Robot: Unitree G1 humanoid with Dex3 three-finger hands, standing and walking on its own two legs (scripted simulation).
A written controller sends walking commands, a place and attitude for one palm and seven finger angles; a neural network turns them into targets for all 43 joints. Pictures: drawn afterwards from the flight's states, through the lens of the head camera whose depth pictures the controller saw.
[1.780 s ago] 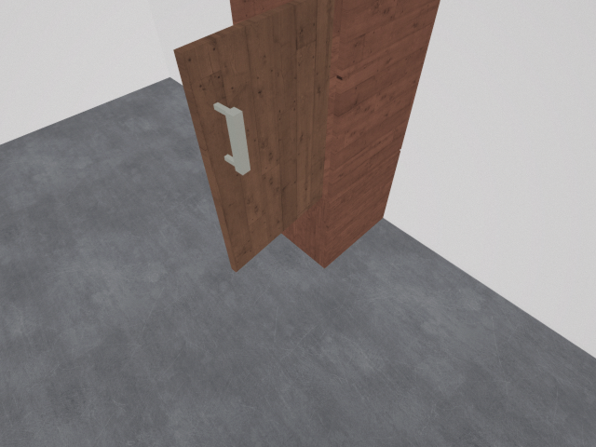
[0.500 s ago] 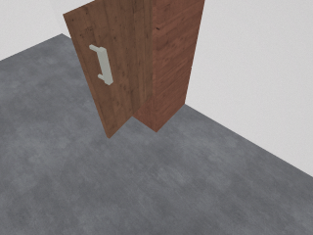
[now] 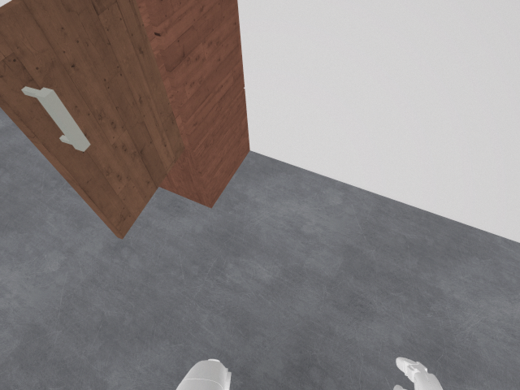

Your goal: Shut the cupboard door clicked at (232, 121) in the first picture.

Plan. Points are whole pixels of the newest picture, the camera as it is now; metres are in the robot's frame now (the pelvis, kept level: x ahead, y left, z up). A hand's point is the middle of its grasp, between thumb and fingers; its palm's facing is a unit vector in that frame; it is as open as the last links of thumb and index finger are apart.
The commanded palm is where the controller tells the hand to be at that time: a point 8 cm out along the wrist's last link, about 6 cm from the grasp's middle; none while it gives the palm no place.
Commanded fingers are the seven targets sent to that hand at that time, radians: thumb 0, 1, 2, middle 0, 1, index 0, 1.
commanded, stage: walk around to get in front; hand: left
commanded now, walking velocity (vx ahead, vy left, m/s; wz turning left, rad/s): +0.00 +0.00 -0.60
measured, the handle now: (57, 119) +0.52 +0.43 +0.08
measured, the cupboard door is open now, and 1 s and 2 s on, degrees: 95 95 95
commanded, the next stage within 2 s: none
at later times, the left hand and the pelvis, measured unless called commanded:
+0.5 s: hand (159, 372) +0.15 +0.20 -0.17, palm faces -0.27 -0.93 -0.26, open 7.4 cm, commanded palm none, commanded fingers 0.00 0.90 0.90 -0.20 -0.30 -0.20 -0.30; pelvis +0.00 +0.01 -0.01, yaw -18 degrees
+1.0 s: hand (208, 345) +0.20 +0.13 -0.19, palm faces -0.51 -0.84 -0.19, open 7.4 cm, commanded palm none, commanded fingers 0.00 0.90 0.90 -0.20 -0.30 -0.20 -0.30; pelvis +0.02 +0.00 -0.01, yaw -34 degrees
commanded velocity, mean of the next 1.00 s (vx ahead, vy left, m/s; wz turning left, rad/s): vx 0.00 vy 0.00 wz -0.60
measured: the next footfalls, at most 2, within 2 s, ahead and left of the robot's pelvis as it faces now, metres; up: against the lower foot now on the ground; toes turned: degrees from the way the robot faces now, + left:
left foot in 0.20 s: +0.03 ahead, +0.17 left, +0.00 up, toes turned -7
right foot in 0.54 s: +0.00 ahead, -0.12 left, +0.00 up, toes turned -23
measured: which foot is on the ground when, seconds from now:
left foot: up 0.00-0.18, down 0.20-0.54, up 0.56-0.94, down 0.96-1.00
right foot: down 0.00-0.20, up 0.22-0.52, down 0.54-0.96, up 0.98-1.00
